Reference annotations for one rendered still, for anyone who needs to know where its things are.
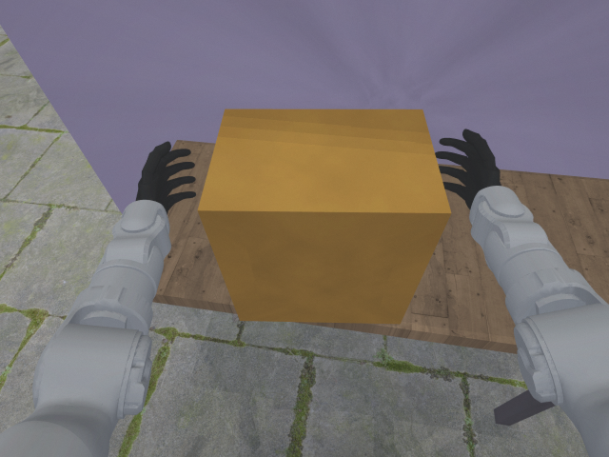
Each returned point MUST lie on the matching robot left hand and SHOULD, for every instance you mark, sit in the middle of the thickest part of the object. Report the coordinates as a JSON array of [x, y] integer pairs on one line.
[[154, 185]]

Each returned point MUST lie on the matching carton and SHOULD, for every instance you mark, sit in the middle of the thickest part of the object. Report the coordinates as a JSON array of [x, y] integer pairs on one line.
[[323, 215]]

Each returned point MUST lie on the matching right robot forearm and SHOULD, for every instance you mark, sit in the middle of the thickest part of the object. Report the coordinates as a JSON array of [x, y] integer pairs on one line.
[[529, 269]]

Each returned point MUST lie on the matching robot right hand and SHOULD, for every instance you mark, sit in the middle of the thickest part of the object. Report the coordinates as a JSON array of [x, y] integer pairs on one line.
[[481, 171]]

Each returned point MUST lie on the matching left robot forearm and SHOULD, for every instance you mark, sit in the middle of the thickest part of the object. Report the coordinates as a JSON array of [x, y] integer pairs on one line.
[[126, 280]]

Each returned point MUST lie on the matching right robot upper arm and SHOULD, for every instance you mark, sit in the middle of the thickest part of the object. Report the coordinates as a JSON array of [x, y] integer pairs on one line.
[[564, 359]]

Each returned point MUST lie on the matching left robot upper arm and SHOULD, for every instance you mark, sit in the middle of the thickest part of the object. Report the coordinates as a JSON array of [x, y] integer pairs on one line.
[[93, 377]]

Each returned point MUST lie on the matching table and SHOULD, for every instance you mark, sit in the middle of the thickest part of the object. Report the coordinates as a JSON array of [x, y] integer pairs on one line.
[[458, 300]]

